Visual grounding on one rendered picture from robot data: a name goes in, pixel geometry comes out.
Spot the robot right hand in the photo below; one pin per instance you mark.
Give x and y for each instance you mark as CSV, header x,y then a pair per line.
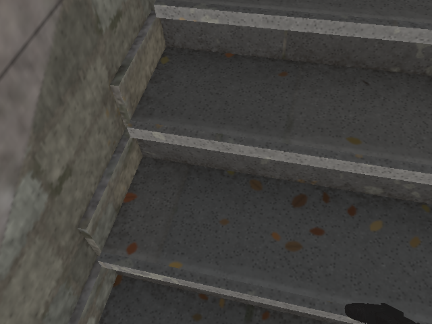
x,y
376,314

